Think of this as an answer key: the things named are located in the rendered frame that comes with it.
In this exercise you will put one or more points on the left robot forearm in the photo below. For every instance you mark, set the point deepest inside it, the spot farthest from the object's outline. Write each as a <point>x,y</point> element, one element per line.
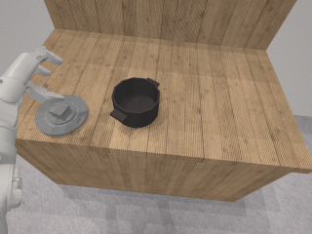
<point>11,99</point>

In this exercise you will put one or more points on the knob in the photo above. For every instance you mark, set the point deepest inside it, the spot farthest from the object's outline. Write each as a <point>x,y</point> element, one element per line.
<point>59,109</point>

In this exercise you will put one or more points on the left robot upper arm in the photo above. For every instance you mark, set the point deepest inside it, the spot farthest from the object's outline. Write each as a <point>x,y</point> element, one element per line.
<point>10,192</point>

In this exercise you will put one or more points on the pot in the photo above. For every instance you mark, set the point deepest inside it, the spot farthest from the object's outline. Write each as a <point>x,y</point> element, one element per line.
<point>136,102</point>

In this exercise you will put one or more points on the lid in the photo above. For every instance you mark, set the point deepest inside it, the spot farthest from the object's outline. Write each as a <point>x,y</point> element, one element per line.
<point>55,126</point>

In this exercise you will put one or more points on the robot left hand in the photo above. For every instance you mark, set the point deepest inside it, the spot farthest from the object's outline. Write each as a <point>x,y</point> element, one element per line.
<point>27,64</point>

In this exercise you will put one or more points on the table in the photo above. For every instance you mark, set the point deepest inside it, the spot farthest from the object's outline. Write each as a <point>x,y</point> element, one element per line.
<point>224,127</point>

